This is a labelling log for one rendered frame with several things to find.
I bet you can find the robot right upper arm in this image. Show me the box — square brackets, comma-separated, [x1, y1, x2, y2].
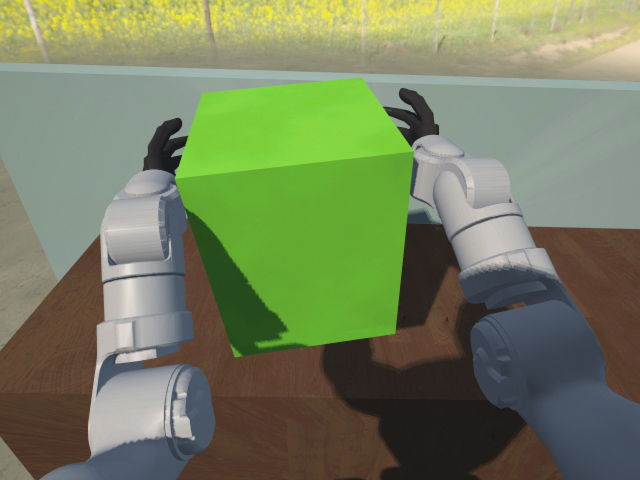
[470, 300, 640, 480]

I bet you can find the robot left hand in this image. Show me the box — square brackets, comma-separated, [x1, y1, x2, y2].
[143, 118, 188, 176]

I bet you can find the pedestal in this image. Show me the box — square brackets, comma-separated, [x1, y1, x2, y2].
[0, 218, 640, 480]

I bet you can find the carton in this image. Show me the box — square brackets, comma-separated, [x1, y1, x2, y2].
[175, 77, 414, 357]

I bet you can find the robot right hand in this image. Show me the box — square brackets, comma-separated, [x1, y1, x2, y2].
[383, 88, 439, 147]

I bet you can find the robot right forearm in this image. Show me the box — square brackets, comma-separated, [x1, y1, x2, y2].
[410, 135, 606, 378]

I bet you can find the robot left upper arm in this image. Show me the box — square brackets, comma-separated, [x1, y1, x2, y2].
[39, 363, 216, 480]

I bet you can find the robot left forearm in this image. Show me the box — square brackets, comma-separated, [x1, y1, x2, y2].
[88, 169, 194, 450]

